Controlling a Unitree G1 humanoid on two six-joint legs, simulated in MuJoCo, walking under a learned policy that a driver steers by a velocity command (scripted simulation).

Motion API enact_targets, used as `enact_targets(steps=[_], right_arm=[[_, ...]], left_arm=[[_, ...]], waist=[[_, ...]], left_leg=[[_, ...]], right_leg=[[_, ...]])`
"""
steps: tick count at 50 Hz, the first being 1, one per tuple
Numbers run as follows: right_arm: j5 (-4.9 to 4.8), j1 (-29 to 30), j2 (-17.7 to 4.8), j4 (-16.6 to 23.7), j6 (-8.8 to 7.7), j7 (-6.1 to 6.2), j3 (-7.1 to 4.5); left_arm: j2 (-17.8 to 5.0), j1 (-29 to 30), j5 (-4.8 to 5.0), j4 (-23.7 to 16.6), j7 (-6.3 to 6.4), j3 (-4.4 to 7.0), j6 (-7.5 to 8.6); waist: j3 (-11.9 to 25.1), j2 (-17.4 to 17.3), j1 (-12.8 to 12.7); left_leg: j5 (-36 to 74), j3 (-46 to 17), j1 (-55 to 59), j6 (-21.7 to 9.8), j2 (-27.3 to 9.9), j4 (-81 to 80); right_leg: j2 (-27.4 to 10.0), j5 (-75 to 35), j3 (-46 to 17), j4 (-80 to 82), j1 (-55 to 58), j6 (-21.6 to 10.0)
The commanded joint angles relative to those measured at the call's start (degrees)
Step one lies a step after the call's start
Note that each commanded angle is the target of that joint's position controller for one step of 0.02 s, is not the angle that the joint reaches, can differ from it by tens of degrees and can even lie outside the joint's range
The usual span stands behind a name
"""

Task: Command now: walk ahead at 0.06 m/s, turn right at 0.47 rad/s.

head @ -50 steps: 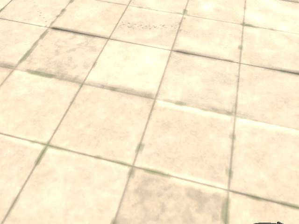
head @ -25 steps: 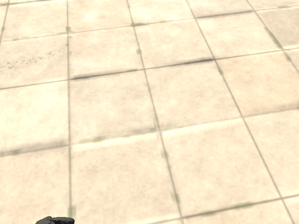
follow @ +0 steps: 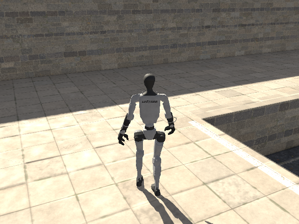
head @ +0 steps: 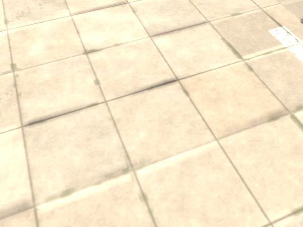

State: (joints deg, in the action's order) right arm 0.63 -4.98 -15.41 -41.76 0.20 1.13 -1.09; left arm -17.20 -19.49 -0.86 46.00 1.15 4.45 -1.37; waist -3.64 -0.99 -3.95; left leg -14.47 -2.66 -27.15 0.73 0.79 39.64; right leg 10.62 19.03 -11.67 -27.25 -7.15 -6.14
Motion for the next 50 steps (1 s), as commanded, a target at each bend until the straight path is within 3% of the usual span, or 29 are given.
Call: enact_targets(steps=[1,2,3,4,5,6,7,8,9,13,15,18,19,20,21,22,23,26,30,36,50], right_arm=[[0.39,-7.3,-7.2,1.8,-1.69,0.99,-1.91],[0.95,-11.0,-10.1,1.8,-2.31,1.58,-2.50],[0.08,-8.6,-14.2,3.3,-1.57,1.69,-2.97],[-1.13,-11.3,-11.5,2.3,-0.62,1.09,-2.66],[-1.03,-9.3,-8.0,2.6,-0.47,0.80,-1.72],[-0.66,-6.1,-5.9,2.8,-0.31,0.68,-1.07],[-0.07,-3.9,-5.4,3.0,-0.16,0.72,-0.77],[0.37,-3.1,-5.8,2.7,-0.22,0.83,-0.80],[0.67,-3.2,-6.1,2.2,-0.28,0.69,-0.86],[0.58,-5.1,-7.0,0.1,-0.44,0.20,-0.95],[0.78,-6.1,-8.1,-0.7,0.05,-0.26,-1.33],[0.32,-5.7,-8.6,-1.6,1.09,-0.58,-1.56],[0.34,-7.3,-8.2,-2.3,1.17,-0.55,-1.48],[0.13,-7.9,-6.8,-2.0,0.88,-0.73,-1.13],[-0.72,-8.1,-4.4,-1.6,0.70,-0.88,-0.58],[-0.35,-7.3,-4.4,-3.1,0.91,-0.72,-0.38],[-0.16,-7.3,-4.4,-4.0,0.83,-0.78,-0.44],[0.22,-9.1,-5.8,-6.7,0.15,-1.04,-0.81],[-0.01,-9.7,-4.7,-10.1,-0.20,-0.78,-0.42],[0.02,-10.1,-3.9,-14.0,-0.13,-0.37,-0.13],[-0.10,-11.3,-2.3,-20.1,0.19,0.51,0.39]], left_arm=[[-8.4,4.0,0.82,-4.2,0.16,1.77,0.68],[-6.2,3.7,1.61,-5.6,0.04,0.97,1.28],[-3.1,-3.9,1.55,-5.4,0.34,0.57,1.06],[-6.8,-6.2,-0.54,-3.5,0.84,1.17,0.05],[-7.4,-3.5,-1.03,-2.4,0.76,1.44,-0.57],[-6.9,-0.8,-0.83,-2.4,0.34,1.30,-1.04],[-6.2,0.5,-0.28,-2.7,-0.17,1.09,-1.56],[-5.6,0.5,0.08,-2.5,-0.71,0.76,-1.99],[-5.1,0.3,0.37,-2.1,-1.03,0.42,-2.20],[-3.0,3.2,0.35,-1.4,-1.03,-1.10,-2.79],[-3.1,4.8,0.43,-1.0,-0.87,-1.57,-2.93],[-2.5,2.7,0.24,1.4,-0.68,-2.16,-2.08],[-3.2,3.6,-0.12,1.5,-0.50,-2.28,-1.43],[-5.5,4.8,-1.13,1.0,-0.11,-2.23,-0.61],[-8.0,8.6,-0.80,0.9,0.10,-1.96,-0.18],[-4.6,11.1,-0.49,1.0,-0.23,-3.02,0.42],[-3.2,11.9,-0.42,1.4,-0.24,-3.58,0.90],[-4.0,8.7,0.16,4.5,0.45,-3.59,1.62],[-3.2,6.6,0.45,7.2,0.52,-3.76,1.78],[-2.7,5.6,0.54,10.5,0.75,-3.91,2.02],[-0.5,2.2,0.55,16.1,1.33,-4.77,2.16]], waist=[[5.6,5.6,6.2],[10.3,-1.0,7.0],[14.0,-13.3,2.8],[16.2,-10.0,3.2],[11.0,-3.9,2.9],[7.8,-2.3,2.5],[6.2,-4.4,1.9],[5.7,-7.5,1.8],[5.9,-8.2,1.9],[7.1,-8.6,3.2],[6.7,-9.8,4.3],[5.8,-8.3,2.6],[4.9,-6.2,2.7],[5.1,-1.1,3.6],[3.3,8.1,6.5],[2.3,7.1,6.3],[1.3,6.5,6.7],[0.7,6.9,6.1],[0.6,2.9,5.3],[0.8,0.9,5.0],[1.1,1.1,4.9]], left_leg=[[7.4,-0.3,12.8,-2.6,0.5,-15.4],[23.0,-8.7,23.9,-5.6,-9.3,-18.1],[54.1,-25.0,32.3,-14.8,-24.8,-16.3],[54.8,-30.2,28.4,-20.0,-27.6,-16.3],[47.8,-24.4,24.1,-18.9,-23.6,-17.2],[39.5,-17.8,20.3,-16.0,-19.1,-18.6],[32.5,-13.6,18.3,-13.3,-15.6,-20.3],[29.8,-10.5,16.6,-12.2,-13.0,-21.2],[29.0,-8.4,16.1,-11.6,-11.4,-21.3],[20.1,-8.0,16.5,-11.8,-11.5,-22.2],[13.4,-9.2,15.9,-12.0,-11.6,-22.9],[7.1,-9.4,11.9,-9.8,-10.8,-21.5],[4.7,-9.5,9.0,-7.3,-10.3,-21.3],[1.9,-8.0,6.1,-4.5,-8.9,-18.7],[-1.5,-1.4,9.2,-2.3,-2.5,-17.2],[0.6,-0.8,17.8,-1.6,-2.5,-17.4],[3.6,-1.5,20.3,-1.6,-2.9,-18.5],[8.1,-2.7,20.2,-2.2,-4.7,-19.2],[8.1,-2.9,18.4,-1.7,-4.8,-20.5],[9.3,-3.1,19.0,-1.7,-5.2,-20.8],[12.2,-3.0,19.9,-2.4,-5.6,-19.5]], right_leg=[[-13.4,-50.0,-11.2,-7.7,1.1,-0.3],[-10.0,-37.2,-7.7,-16.8,-3.9,2.5],[1.5,14.1,1.7,-30.2,-14.4,4.8],[0.1,22.4,3.7,-38.4,-16.3,5.2],[-1.5,17.9,2.0,-42.0,-17.0,5.6],[-2.8,14.0,2.2,-40.8,-16.9,6.2],[-3.8,11.4,2.4,-38.3,-16.3,7.0],[-3.9,9.2,3.1,-36.5,-14.8,7.8],[-3.4,8.2,4.2,-34.2,-13.4,8.3],[-5.2,9.2,7.3,-18.8,-8.5,8.2],[-6.2,7.4,9.1,-11.8,-5.8,7.3],[-6.8,-3.1,11.3,3.1,1.7,5.1],[-8.2,-7.1,8.7,8.4,4.5,4.0],[-14.5,-5.9,0.8,11.3,6.4,2.5],[-20.4,-4.5,-6.1,12.9,-2.9,-0.3],[-21.2,-0.4,-5.7,14.0,-10.6,-0.6],[-18.7,2.7,-3.7,14.3,-12.1,1.0],[-15.3,-0.7,-0.7,13.9,-9.1,2.9],[-15.0,-4.7,0.4,12.6,-5.7,2.3],[-14.7,-7.7,1.3,12.0,-4.8,2.0],[-14.4,-14.0,2.8,10.6,-3.2,2.2]])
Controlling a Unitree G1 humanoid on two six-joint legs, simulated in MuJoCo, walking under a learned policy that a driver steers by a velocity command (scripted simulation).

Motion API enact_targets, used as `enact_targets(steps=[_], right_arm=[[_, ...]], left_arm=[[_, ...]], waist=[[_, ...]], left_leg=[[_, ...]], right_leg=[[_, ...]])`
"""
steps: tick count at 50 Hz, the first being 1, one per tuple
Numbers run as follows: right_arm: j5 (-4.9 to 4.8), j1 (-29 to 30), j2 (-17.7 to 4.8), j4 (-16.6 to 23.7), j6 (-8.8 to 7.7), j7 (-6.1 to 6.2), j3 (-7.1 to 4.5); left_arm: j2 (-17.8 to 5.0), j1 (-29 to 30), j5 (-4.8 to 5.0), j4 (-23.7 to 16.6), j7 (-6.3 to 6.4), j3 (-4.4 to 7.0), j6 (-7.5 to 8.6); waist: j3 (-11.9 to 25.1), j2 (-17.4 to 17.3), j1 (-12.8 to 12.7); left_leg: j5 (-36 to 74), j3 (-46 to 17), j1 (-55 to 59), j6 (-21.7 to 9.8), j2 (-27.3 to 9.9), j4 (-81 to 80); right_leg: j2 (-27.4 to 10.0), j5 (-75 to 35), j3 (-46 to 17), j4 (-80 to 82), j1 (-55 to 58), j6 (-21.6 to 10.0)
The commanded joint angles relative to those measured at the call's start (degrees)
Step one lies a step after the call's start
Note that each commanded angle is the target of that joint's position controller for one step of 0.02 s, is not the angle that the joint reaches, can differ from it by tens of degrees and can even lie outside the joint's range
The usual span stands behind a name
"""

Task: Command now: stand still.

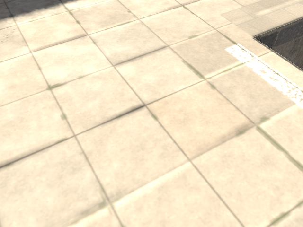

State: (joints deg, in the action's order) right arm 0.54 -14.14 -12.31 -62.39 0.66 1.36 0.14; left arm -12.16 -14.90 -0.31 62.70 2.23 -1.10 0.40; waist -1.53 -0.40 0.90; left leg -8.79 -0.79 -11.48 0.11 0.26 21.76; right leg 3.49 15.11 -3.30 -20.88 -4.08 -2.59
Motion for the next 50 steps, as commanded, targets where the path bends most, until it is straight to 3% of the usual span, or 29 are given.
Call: enact_targets(steps=[1,21,50], right_arm=[[-0.02,-2.2,-5.3,0.2,-0.25,0.32,-0.81],[-0.05,-3.4,-2.6,-3.4,-0.06,0.93,-0.56],[-0.08,-5.9,-0.3,-4.9,-0.09,1.28,-0.52]], left_arm=[[-5.3,-2.6,-0.01,-0.3,0.30,0.73,0.38],[-2.4,-6.4,-0.13,2.5,0.78,0.50,0.47],[0.2,-9.9,-0.19,3.0,0.95,0.73,0.79]], waist=[[-1.1,0.6,0.0],[-2.3,0.6,-0.3],[-3.4,0.7,-0.3]], left_leg=[[6.6,-4.8,4.2,-1.8,-5.1,-1.5],[6.9,-4.6,3.6,-1.7,-5.0,-0.8],[6.3,-4.3,3.0,-1.5,-5.0,-0.3]], right_leg=[[-7.3,-10.3,-5.5,4.2,-6.2,-1.3],[-7.3,-11.6,-4.8,3.5,-5.6,-1.2],[-7.4,-12.1,-4.5,3.5,-5.7,-1.3]])
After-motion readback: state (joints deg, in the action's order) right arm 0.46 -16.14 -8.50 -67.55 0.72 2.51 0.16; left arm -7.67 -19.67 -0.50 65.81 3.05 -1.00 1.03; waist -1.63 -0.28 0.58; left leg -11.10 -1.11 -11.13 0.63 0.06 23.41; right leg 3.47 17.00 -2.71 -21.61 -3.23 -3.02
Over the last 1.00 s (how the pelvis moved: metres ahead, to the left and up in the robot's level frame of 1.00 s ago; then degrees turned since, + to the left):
0.04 -0.01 0.01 -4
